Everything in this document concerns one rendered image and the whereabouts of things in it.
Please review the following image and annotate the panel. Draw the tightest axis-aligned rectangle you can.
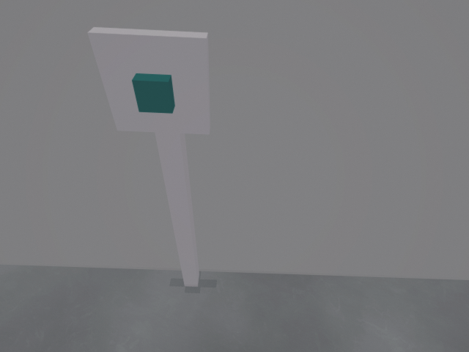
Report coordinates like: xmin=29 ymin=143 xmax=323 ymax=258
xmin=87 ymin=27 xmax=210 ymax=287

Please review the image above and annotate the button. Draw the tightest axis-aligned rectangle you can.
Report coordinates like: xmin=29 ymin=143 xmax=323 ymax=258
xmin=132 ymin=73 xmax=175 ymax=114

